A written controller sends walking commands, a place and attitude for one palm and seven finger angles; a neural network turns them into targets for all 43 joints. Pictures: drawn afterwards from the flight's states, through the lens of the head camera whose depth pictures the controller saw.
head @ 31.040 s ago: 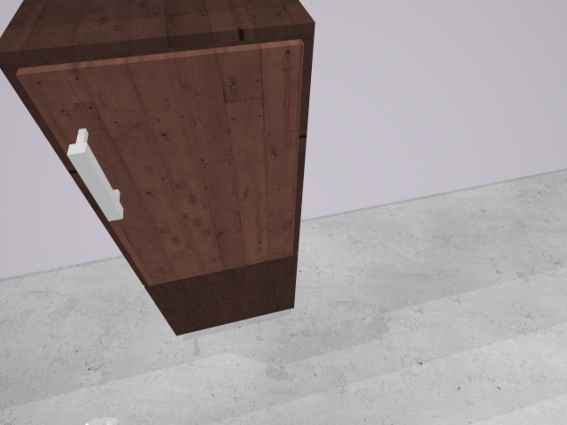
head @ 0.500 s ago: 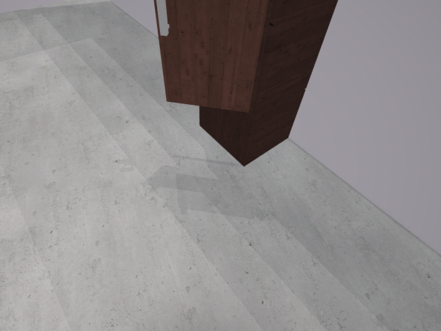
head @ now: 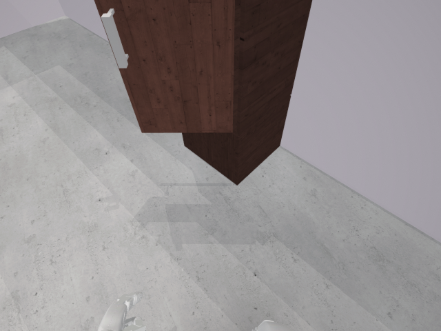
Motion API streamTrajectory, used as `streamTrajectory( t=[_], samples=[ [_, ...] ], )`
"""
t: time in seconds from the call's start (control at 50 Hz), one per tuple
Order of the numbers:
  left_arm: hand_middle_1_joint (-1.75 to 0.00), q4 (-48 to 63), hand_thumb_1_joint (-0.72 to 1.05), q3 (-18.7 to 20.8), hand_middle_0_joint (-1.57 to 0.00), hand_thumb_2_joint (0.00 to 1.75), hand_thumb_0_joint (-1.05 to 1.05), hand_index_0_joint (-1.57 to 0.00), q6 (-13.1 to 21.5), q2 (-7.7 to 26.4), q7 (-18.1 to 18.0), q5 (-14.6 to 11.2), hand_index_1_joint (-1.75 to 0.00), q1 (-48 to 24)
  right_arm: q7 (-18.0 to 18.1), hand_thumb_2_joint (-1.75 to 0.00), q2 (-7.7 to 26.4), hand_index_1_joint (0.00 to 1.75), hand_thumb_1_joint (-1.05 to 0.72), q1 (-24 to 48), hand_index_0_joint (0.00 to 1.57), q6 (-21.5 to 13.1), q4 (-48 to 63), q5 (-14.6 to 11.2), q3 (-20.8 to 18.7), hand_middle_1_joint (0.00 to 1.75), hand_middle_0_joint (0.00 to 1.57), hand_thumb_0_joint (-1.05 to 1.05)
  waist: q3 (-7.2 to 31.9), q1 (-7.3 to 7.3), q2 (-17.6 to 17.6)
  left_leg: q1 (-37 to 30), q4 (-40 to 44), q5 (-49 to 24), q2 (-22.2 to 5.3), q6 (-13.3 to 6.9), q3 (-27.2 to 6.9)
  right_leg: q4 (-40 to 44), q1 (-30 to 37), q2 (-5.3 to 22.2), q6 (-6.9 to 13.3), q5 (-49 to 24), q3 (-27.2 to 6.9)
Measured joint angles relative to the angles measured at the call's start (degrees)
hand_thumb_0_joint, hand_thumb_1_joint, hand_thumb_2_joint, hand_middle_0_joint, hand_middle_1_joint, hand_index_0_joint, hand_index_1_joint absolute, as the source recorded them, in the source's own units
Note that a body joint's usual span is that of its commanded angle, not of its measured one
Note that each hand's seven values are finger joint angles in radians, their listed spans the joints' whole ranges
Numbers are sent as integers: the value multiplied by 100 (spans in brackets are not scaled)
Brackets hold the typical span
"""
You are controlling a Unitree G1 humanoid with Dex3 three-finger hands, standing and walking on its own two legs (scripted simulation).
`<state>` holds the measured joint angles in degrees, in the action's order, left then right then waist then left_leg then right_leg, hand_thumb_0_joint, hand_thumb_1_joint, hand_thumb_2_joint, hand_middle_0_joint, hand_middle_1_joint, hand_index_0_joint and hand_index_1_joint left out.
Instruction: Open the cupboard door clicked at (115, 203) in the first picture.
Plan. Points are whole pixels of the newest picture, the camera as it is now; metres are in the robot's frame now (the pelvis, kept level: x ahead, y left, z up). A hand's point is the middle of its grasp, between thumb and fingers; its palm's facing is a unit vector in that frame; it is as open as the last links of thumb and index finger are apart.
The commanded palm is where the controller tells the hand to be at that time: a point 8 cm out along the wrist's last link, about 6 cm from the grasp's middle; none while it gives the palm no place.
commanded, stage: take the last steps up to it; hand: left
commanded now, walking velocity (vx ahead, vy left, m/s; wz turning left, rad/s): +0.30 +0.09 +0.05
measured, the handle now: (117, 39) +0.88 +0.32 +0.08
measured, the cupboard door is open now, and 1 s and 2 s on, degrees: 43 43 43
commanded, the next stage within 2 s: come to a stop and stand still in 0.64 s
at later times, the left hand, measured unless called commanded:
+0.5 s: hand out of the picture +0.11 +0.24 -0.17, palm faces +0.11 -0.98 -0.16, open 7.3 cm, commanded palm none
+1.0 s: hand (134, 210) +0.42 +0.24 -0.15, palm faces -0.01 -0.98 -0.22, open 7.3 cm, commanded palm none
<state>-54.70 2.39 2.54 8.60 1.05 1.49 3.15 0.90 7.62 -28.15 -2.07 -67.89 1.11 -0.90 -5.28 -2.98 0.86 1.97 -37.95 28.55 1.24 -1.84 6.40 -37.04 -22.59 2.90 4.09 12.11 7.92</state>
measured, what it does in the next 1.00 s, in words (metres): walks ahead: left foot, then right foot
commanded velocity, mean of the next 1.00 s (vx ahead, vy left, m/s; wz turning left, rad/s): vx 0.09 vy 0.05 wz -0.02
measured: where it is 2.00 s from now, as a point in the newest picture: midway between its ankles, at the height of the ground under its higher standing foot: (206, 312)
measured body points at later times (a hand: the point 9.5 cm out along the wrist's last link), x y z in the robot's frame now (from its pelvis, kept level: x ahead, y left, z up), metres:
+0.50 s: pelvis +0.19 +0.07 +0.01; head +0.21 +0.09 +0.46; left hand +0.11 +0.29 -0.16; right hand +0.31 -0.17 -0.12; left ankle +0.23 +0.17 -0.72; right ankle +0.09 -0.06 -0.66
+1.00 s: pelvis +0.31 +0.07 +0.02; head +0.35 +0.06 +0.46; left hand +0.42 +0.29 -0.13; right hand +0.27 -0.15 -0.15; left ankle +0.25 +0.18 -0.68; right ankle +0.34 -0.03 -0.72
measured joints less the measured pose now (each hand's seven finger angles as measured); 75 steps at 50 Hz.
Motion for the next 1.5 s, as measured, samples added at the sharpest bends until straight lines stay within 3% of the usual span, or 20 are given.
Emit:
streamTrajectory(
  t=[0.04, 0.08, 0.14, 0.22, 0.4, 0.44, 0.48, 0.52, 0.56, 0.64, 0.76, 0.84, 0.92, 1.02, 1.12, 1.16, 1.2, 1.3, 1.4, 1.5],
  samples=[
    [-30, 24, 91, -14, -20, 90, 1, -20, 84, -42, -40, -45, -30, 73, -25, -90, -4, 30, -91, 127, 20, 101, -24, -24, -46, 30, 20, 1, -53, 6, 20, 839, -1888, -31, -42, 40, -240, -35, 186, -11, 6, 272, 92],
    [-30, -38, 91, -18, -20, 90, 0, -20, 86, -94, -94, -63, -30, 253, -46, -90, 31, 30, -91, 336, 20, 184, 45, 2, -107, 30, 20, 1, -17, 30, 45, 1565, -2760, -509, -196, 90, -343, 294, 456, -57, -73, 279, 147],
    [-30, -168, 94, 151, -20, 90, -1, -20, 160, -103, -223, -136, -30, 580, -75, -90, 57, 30, -91, 680, 20, 202, 264, 46, -161, 30, 20, 1, 108, 68, 20, 2337, -2626, -1082, -505, 224, -429, 932, 842, -123, -102, 120, 208],
    [-30, -403, 97, 182, -20, 90, -3, -20, 193, 114, -196, -48, -30, 920, -133, -90, 90, 30, -91, 1115, 20, 173, 549, 64, -220, 30, 20, 1, 263, 217, -63, 2742, -1524, -1436, -731, 376, -381, 1506, 1261, -99, -158, 50, 218],
    [-30, -1003, 93, 75, -20, 90, 0, -20, 30, 107, -87, 8, -30, 1787, -247, -90, 405, 30, -92, 1955, 20, 34, 937, 61, -239, 30, 20, 1, 309, 604, -188, 2048, 669, -1643, -470, 317, -5, 1286, 1884, 224, -646, 783, 123],
    [-30, -1079, 92, 67, -20, 90, 0, -20, -64, 86, -71, -12, -30, 1931, -206, -90, 434, 30, -92, 2067, 20, -101, 1055, 98, -229, 30, 20, 1, 279, 586, -207, 1923, 710, -1965, -405, 96, 56, 300, 1596, 326, -579, 1297, 11],
    [-30, -1121, 92, 51, -20, 90, 1, -20, -177, 111, -85, -9, -30, 1886, -139, -90, 361, 30, -92, 2120, 20, -158, 1144, 114, -189, 30, 20, 1, 200, 589, -318, 1888, 403, -1642, -329, -73, 176, -1326, 955, 316, -408, 1657, -300],
    [-30, -1106, 92, 53, -20, 90, 1, -19, -229, 122, -78, -4, -30, 1762, -78, -90, 276, 30, -91, 2049, 20, -169, 1176, 103, -142, 30, 20, 1, 201, 588, -355, 1695, 525, -1448, -271, -133, 265, -2488, 321, 274, -344, 1407, -408],
    [-30, -1013, 92, 60, -20, 90, 1, -19, -237, 122, -60, 12, -30, 1576, -28, -90, 182, 30, -91, 1915, 20, -191, 1131, 91, -90, 30, 20, 0, 194, 573, -359, 1432, 860, -1508, -200, -113, 314, -2879, -139, 285, -363, 1072, -401],
    [-30, -733, 92, 48, -20, 90, 1, -19, -197, 62, -60, 8, -30, 1201, 74, -89, 172, 30, -95, 1580, 20, -223, 956, 49, -124, 30, 20, 0, 220, 504, -286, 940, 1479, -1604, -85, -175, 369, -2383, -612, 309, -428, 672, -380],
    [-30, -514, 94, 66, -20, 90, 2, -19, -221, 184, -99, 10, -30, 710, 34, -90, 186, 30, -94, 1052, 20, -87, 600, 92, -72, 30, 20, 0, 230, 306, -178, 441, 1638, -1322, -53, -88, 410, -773, -365, 259, -416, 433, -288],
    [-30, -409, 94, 7, -20, 90, 1, -19, -124, 234, -128, -8, -30, 500, 63, -90, 115, 30, -92, 737, 20, 35, 351, 53, -8, 30, 20, 0, 201, 193, -139, 391, 1061, -789, -94, 66, 393, 394, 291, 142, -319, -380, -271],
    [-30, -443, 93, -113, -20, 90, 1, -19, -72, 77, -235, -53, -30, 320, 84, -90, 130, 30, -91, 837, 20, 311, 212, -72, -34, 30, 20, 1, 125, 42, 119, 834, -50, 54, -253, 315, 7, 330, 435, -2, -196, 293, -99],
    [-30, -383, 92, -106, -20, 90, 1, -20, -217, -41, -315, -32, -30, 178, 87, -90, 73, 30, -91, 1211, 20, 486, 358, -108, -95, 30, 20, 1, -10, 119, -84, 1469, -877, 267, -172, 446, -279, 672, 590, 72, -233, 106, -121],
    [-30, -322, 92, 5, -21, 90, 0, -20, -335, 16, -324, -24, -30, 246, 54, -90, 121, 30, -91, 1524, 20, 455, 669, -64, -161, 30, 20, 1, -15, 208, -239, 1483, 62, -685, -210, 473, -261, 608, 537, 146, -382, 71, -159],
    [-30, -312, 92, 24, -21, 90, 0, -20, -415, 71, -298, -52, -30, 337, 45, -90, 164, 30, -91, 1552, 20, 383, 785, -20, -178, 30, 20, 1, 56, 227, -219, 1406, 509, -1254, -272, 274, -273, 338, 402, 126, -463, 193, -152],
    [-30, -328, 92, 58, -20, 90, 0, -20, -513, 171, -284, -59, -30, 452, 59, -90, 116, 30, -91, 1591, 20, 355, 853, 39, -159, 30, 20, 1, 112, 283, -325, 1446, 394, -1225, -237, 73, -200, -127, 246, 83, -483, 842, -358],
    [-30, -489, 92, 118, -20, 90, 0, -20, -585, 307, -209, -40, -30, 793, 144, -90, 59, 30, -92, 1646, 20, 282, 921, 93, -74, 30, 20, 1, 279, 356, -344, 1298, 875, -1429, -204, -5, -165, -1183, 154, -101, -471, 1274, -742],
    [-30, -656, 92, 69, -20, 90, 1, -19, -570, 316, -167, -50, -30, 1099, 116, -90, 125, 30, -92, 1743, 20, 228, 899, 82, -84, 30, 20, 1, 335, 366, -221, 1254, 1163, -1616, -261, 24, -154, -460, 702, -87, -505, 1363, -634],
    [-30, -784, 92, -18, -20, 90, 1, -19, -433, 262, -199, -47, -30, 1245, 89, -90, 186, 30, -91, 1779, 20, 242, 774, -16, -116, 30, 20, 1, 307, 367, -178, 1410, 895, -1520, -297, 165, -96, 963, 1344, -68, -451, 653, -607]
  ],
)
